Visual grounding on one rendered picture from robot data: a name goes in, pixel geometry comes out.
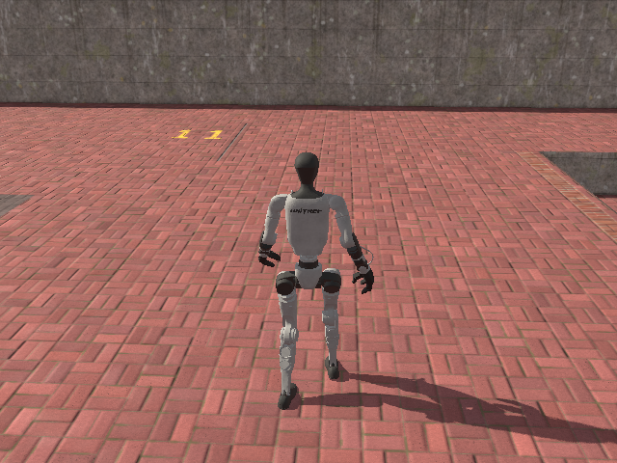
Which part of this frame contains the left robot hand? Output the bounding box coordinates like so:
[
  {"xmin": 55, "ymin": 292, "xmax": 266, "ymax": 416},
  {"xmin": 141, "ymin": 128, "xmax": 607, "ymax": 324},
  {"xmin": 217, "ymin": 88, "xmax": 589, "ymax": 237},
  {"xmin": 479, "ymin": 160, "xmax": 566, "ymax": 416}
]
[{"xmin": 258, "ymin": 251, "xmax": 281, "ymax": 267}]

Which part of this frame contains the right robot foot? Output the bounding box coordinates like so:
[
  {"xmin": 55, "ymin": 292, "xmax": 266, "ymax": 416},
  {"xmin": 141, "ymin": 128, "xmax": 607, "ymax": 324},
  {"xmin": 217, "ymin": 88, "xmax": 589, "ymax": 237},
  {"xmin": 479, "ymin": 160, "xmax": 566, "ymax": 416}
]
[{"xmin": 325, "ymin": 356, "xmax": 339, "ymax": 379}]

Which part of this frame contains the robot left upper arm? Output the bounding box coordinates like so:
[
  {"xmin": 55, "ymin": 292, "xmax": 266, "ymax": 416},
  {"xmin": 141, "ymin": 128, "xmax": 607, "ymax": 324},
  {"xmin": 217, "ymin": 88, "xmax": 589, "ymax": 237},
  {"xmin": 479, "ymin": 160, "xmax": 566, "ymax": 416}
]
[{"xmin": 261, "ymin": 194, "xmax": 287, "ymax": 245}]

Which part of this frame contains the robot right upper arm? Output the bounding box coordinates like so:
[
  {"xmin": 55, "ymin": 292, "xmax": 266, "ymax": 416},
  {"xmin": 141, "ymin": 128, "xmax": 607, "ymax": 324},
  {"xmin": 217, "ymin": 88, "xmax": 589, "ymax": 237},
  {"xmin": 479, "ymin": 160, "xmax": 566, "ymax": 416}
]
[{"xmin": 327, "ymin": 194, "xmax": 356, "ymax": 249}]

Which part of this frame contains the right robot forearm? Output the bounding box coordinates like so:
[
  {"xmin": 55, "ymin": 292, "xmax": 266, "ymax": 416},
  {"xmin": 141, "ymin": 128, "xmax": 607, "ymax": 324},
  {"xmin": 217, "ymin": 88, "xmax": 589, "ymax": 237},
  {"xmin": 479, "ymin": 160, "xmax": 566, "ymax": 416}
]
[{"xmin": 347, "ymin": 233, "xmax": 370, "ymax": 274}]

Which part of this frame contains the left robot forearm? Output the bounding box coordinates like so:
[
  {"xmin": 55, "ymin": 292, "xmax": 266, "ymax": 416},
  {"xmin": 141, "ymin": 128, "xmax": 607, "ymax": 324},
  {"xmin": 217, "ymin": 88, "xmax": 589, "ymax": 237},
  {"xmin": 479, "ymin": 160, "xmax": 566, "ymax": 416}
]
[{"xmin": 258, "ymin": 231, "xmax": 273, "ymax": 258}]

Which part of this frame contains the robot left thigh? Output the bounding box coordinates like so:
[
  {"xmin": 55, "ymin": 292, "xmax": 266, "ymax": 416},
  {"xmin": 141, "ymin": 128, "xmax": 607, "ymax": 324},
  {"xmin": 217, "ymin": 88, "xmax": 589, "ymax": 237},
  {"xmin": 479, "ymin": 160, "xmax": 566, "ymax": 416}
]
[{"xmin": 276, "ymin": 271, "xmax": 299, "ymax": 345}]

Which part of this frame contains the right robot hand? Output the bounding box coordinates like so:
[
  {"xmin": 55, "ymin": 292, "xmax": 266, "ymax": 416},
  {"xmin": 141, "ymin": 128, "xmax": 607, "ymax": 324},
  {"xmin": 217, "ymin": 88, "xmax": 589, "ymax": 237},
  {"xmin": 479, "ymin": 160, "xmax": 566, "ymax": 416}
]
[{"xmin": 352, "ymin": 268, "xmax": 374, "ymax": 294}]

